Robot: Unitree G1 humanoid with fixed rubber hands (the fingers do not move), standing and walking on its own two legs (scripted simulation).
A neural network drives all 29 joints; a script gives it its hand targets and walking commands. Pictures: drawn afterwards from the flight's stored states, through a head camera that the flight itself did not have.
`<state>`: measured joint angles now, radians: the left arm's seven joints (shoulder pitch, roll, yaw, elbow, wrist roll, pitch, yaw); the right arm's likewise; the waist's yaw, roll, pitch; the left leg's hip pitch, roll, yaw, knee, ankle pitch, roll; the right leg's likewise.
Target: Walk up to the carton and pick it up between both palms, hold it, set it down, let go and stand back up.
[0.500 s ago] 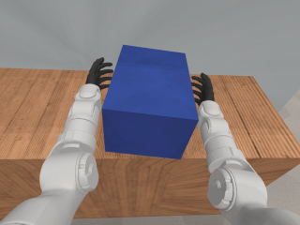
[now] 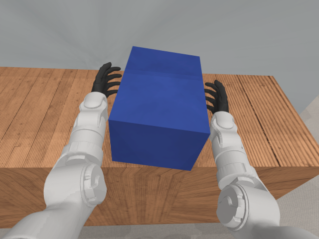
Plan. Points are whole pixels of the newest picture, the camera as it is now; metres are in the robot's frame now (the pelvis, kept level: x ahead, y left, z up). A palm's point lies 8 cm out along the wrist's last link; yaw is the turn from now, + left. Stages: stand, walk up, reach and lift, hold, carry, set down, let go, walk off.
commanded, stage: set down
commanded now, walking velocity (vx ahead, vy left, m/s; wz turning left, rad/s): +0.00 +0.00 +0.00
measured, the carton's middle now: (159, 104) +0.47 +0.01 +0.06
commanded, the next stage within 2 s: none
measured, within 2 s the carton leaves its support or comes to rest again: rests again in 0.28 s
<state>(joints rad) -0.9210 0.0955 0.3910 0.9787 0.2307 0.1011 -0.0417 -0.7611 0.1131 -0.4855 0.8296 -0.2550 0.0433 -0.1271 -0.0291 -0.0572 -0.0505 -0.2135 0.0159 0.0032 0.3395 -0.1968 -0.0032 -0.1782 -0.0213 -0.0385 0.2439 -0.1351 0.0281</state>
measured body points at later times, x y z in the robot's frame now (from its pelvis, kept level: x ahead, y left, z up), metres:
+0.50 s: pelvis +0.00 +0.00 +0.00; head +0.02 +0.04 +0.45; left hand +0.45 +0.17 +0.11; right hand +0.41 -0.14 +0.10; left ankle -0.02 +0.11 -0.75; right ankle -0.01 -0.14 -0.75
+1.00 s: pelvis +0.00 +0.01 +0.00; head +0.03 +0.04 +0.45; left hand +0.44 +0.17 +0.10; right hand +0.41 -0.14 +0.10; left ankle -0.02 +0.11 -0.75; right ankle -0.01 -0.14 -0.75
